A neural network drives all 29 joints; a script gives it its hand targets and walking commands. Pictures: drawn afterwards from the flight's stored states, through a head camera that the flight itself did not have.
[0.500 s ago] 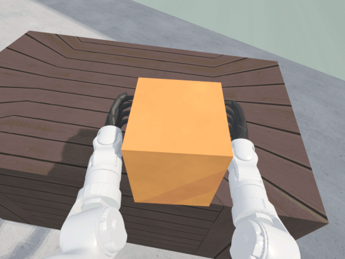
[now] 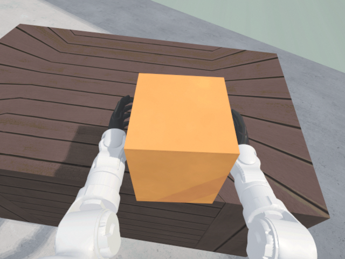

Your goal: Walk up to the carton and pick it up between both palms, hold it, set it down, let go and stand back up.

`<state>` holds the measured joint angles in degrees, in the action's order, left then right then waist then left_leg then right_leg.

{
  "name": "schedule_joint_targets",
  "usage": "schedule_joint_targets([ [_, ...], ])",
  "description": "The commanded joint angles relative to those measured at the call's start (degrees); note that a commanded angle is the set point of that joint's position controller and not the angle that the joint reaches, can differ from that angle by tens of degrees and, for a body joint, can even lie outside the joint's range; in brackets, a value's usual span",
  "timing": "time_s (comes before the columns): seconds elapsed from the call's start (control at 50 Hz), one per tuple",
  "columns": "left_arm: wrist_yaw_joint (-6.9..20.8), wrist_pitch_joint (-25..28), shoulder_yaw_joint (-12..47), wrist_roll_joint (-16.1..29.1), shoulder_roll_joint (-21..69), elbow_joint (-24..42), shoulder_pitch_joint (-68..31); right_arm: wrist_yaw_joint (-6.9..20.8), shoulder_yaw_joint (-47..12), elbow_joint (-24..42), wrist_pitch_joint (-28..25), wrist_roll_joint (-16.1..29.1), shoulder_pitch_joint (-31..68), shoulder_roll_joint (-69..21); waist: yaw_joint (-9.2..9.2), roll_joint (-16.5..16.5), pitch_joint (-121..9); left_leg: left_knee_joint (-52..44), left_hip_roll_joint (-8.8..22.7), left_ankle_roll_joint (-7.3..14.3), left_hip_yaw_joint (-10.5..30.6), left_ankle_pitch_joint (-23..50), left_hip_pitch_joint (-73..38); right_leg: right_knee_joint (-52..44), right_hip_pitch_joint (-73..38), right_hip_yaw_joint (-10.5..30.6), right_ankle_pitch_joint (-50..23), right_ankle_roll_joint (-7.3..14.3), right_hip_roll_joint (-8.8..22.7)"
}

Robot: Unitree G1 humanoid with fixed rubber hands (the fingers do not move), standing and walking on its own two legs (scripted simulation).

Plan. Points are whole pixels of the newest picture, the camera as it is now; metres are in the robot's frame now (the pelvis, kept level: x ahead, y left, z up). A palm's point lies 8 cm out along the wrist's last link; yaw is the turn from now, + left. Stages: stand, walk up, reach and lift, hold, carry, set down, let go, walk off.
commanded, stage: set down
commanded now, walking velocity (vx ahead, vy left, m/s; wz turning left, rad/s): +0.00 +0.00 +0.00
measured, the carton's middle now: (177, 142) +0.39 +0.00 +0.04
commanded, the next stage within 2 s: none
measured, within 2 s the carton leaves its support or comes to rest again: neither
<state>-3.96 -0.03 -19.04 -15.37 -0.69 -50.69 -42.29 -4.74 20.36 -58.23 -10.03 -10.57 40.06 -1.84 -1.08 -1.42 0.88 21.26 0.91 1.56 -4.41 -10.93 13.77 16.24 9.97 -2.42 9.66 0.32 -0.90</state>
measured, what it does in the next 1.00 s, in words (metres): stands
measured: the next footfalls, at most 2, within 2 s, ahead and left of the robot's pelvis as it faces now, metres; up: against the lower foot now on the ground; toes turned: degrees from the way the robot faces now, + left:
none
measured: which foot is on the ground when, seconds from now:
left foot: down 0.00-1.00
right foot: down 0.00-1.00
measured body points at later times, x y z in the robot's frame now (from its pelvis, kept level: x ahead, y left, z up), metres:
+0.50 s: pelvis -0.03 -0.01 -0.01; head -0.01 +0.01 +0.43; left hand +0.42 +0.18 +0.10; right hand +0.41 -0.21 +0.11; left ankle +0.00 +0.09 -0.75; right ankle -0.02 -0.12 -0.75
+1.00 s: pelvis -0.03 -0.02 +0.00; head -0.02 +0.00 +0.45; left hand +0.44 +0.18 +0.19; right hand +0.42 -0.20 +0.19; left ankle +0.00 +0.09 -0.75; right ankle -0.02 -0.12 -0.75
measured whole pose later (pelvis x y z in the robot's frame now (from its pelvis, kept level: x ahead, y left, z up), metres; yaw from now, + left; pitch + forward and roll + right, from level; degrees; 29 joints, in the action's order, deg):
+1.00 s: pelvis -0.03 -0.02 +0.00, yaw +1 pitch +6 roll -1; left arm -3.1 -16.9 -1.6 12.7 -20.5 -57.2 -60.2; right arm -11.3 -0.8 -56.9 15.5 21.7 59.3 14.3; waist -2.6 -1.6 -6.4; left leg 22.0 1.8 -0.1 -2.3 -8.2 19.7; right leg 19.3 16.8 -3.0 8.5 2.3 -2.3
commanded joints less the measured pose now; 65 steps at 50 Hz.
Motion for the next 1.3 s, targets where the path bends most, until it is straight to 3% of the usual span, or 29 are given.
schedule_joint_targets([
  [0.0, -2.9, 6.1, 8.0, 7.2, -3.7, -0.1, -27.7, -2.8, -7.7, 7.3, -3.9, 7.9, 26.0, 6.9, 0.30, 4.0, -38.2, 6.2, 0.9, -4.8, 0.4, 25.0, -7.7, 4.9, -0.6, -0.2, -25.1, -1.1, -2.0],
  [0.04, -3.4, 8.3, 7.8, 8.9, -7.3, -4.8, -28.4, -3.2, -10.3, 6.3, -4.3, 10.6, 27.7, 9.4, 1.62, 2.2, -42.7, 7.2, 0.7, -4.4, 0.8, 24.5, -4.9, 6.9, -2.4, 0.6, -28.0, -1.3, -1.6],
  [0.12, -3.2, 10.7, 8.4, 12.2, -11.3, -9.0, -30.0, -3.9, -13.7, 1.4, -4.8, 16.2, 28.6, 14.7, 1.20, 2.1, -46.2, 9.7, 0.9, -5.3, 1.4, 28.9, -5.4, 8.8, -1.0, 0.9, -31.2, -1.6, -2.0],
  [0.22, -2.4, 11.0, 11.8, 17.7, -14.2, -15.3, -32.7, -3.8, -18.5, -7.4, -2.5, 23.9, 30.2, 18.5, 0.42, 1.9, -38.6, 9.3, 0.9, -5.7, 2.0, 22.8, -4.8, 7.6, 5.9, 0.9, -21.4, -1.3, -2.4],
  [0.24, -2.2, 11.1, 13.1, 18.9, -14.7, -15.8, -33.9, -3.6, -18.9, -7.6, -1.9, 25.0, 31.0, 19.5, -0.25, 2.3, -38.4, 9.1, 0.9, -5.6, 2.1, 20.8, -4.4, 7.2, 7.3, 0.9, -18.7, -1.0, -2.3],
  [0.26, -2.1, 11.4, 13.7, 20.2, -15.5, -15.8, -34.4, -3.3, -20.0, -7.5, -1.4, 26.7, 31.4, 19.4, 0.47, 2.9, -38.4, 9.1, 0.9, -5.6, 2.2, 20.2, -4.5, 7.4, 8.3, 1.1, -17.3, -0.9, -2.2],
  [0.32, -1.8, 11.1, 17.1, 24.2, -17.4, -15.2, -37.6, -2.4, -21.9, -6.7, 0.4, 30.1, 34.1, 21.4, 0.31, 4.6, -38.4, 9.1, 0.9, -5.5, 2.7, 18.0, -4.5, 7.2, 11.6, 0.8, -13.0, -0.3, -1.8],
  [0.4, -1.1, 9.2, 21.4, 28.8, -18.7, -13.5, -42.2, -1.2, -21.6, -5.6, 3.4, 31.5, 37.2, 23.4, -0.67, 6.4, -39.1, 8.5, 0.8, -5.3, 3.3, 13.8, -5.3, 6.8, 15.9, 0.4, -6.6, 0.6, -1.3],
  [0.48, -0.5, 6.0, 23.1, 31.8, -21.1, -13.9, -43.7, -0.8, -22.4, -3.5, 7.1, 32.4, 40.4, 23.9, -0.47, 3.4, -39.6, 7.1, 0.3, -3.5, 3.8, 9.7, -2.2, 6.9, 14.9, 1.0, -5.3, 0.1, -0.6],
  [0.52, -0.3, 4.2, 22.5, 31.9, -22.7, -12.0, -44.7, -1.1, -22.4, -0.1, 8.6, 32.7, 42.1, 24.3, -0.05, 2.5, -41.7, 6.8, -0.1, -3.1, 3.5, 10.8, -1.0, 7.3, 11.6, 1.6, -8.6, -0.4, -0.4],
  [0.6, 0.6, 0.6, 21.5, 31.4, -24.8, -12.9, -45.1, -2.6, -21.7, 1.5, 11.8, 31.6, 43.6, 23.8, -0.25, 0.2, -40.4, 4.5, -0.7, -1.9, 3.2, 8.3, 1.1, 6.8, 6.4, 2.0, -10.8, -1.3, 0.0],
  [0.62, 0.8, -0.1, 20.6, 30.8, -25.0, -14.2, -44.3, -2.9, -22.1, 1.1, 12.6, 31.6, 43.5, 23.1, 0.42, -0.3, -39.2, 3.9, -0.7, -1.5, 3.3, 7.9, 1.7, 6.6, 5.3, 2.3, -10.7, -1.4, 0.2],
  [0.76, 0.6, -7.0, 18.4, 29.0, -26.6, -4.0, -45.9, -5.4, -19.2, 6.8, 17.9, 30.6, 43.0, 24.2, -1.39, 3.4, -41.2, 2.6, -1.0, -2.9, 2.8, 13.2, -5.7, 4.5, 2.0, 1.5, -16.0, -1.2, -0.7],
  [0.84, 0.9, -11.8, 16.6, 28.2, -27.8, -0.3, -46.3, -6.5, -19.5, 9.6, 21.4, 31.1, 44.0, 24.1, -1.22, 2.7, -38.1, 1.6, -1.2, -2.5, 2.7, 13.2, -7.1, 3.5, -0.8, 1.6, -17.8, -1.8, -0.9],
  [0.98, 1.0, -18.2, 15.8, 27.9, -28.0, 4.8, -45.4, -6.5, -19.7, 11.5, 25.3, 33.2, 44.2, 25.5, -1.91, 4.3, -35.5, 1.6, -0.8, -3.5, 3.0, 16.9, -11.8, 2.5, -1.8, 0.8, -19.6, -1.6, -1.7],
  [1.0, 1.1, -19.0, 16.1, 27.7, -27.8, 2.0, -45.1, -6.4, -19.8, 8.9, 26.1, 33.0, 43.9, 25.2, -2.56, 3.7, -32.0, 1.4, -0.6, -3.2, 3.3, 15.6, -11.4, 2.0, -0.8, 0.8, -17.6, -1.5, -1.7],
  [1.06, 1.2, -20.8, 15.6, 27.7, -28.4, 5.9, -45.5, -6.1, -20.1, 11.2, 27.0, 34.3, 44.6, 26.8, -2.17, 4.6, -32.9, 1.4, -0.6, -3.3, 3.1, 16.7, -12.4, 1.8, -2.3, 0.9, -19.1, -1.6, -1.7],
  [1.16, 1.9, -23.3, 14.4, 27.1, -28.9, 7.3, -41.6, -5.4, -21.8, 13.0, 28.2, 35.7, 42.1, 27.1, -2.03, 2.6, -32.0, 0.7, -0.9, -2.9, 3.1, 18.0, -12.5, 1.9, -6.2, 1.2, -22.9, -2.3, -1.8],
  [1.18, 2.3, -23.7, 14.3, 26.8, -29.0, 6.0, -41.9, -5.2, -22.0, 11.9, 28.6, 35.9, 42.3, 26.8, -1.95, 2.8, -29.9, 0.1, -0.8, -2.6, 3.1, 16.1, -11.8, 1.8, -6.3, 1.3, -21.4, -2.3, -1.6],
  [1.28, 3.0, -23.7, 12.8, 25.2, -27.8, 11.4, -35.4, -4.8, -22.7, 15.4, 27.9, 36.3, 36.1, 25.2, -0.88, 2.6, -28.6, -0.6, -0.9, -2.3, 2.6, 16.3, -12.6, 1.3, -7.9, 1.4, -20.6, -2.3, -1.6],
])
